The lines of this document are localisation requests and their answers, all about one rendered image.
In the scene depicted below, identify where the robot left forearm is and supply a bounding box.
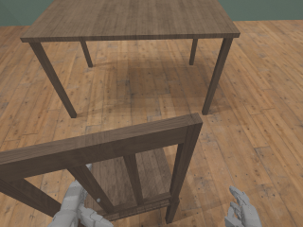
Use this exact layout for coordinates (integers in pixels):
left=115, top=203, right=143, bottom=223
left=46, top=209, right=79, bottom=227

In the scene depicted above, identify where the robot right hand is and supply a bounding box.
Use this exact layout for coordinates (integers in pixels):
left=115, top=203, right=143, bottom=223
left=224, top=185, right=262, bottom=227

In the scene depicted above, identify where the table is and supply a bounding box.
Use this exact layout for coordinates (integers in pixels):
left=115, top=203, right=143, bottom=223
left=20, top=0, right=241, bottom=118

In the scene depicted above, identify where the chair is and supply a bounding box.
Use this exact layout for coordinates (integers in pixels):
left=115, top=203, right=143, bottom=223
left=0, top=113, right=204, bottom=227

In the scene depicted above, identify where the robot left hand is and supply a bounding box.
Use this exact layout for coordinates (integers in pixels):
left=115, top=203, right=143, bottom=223
left=60, top=163, right=114, bottom=227

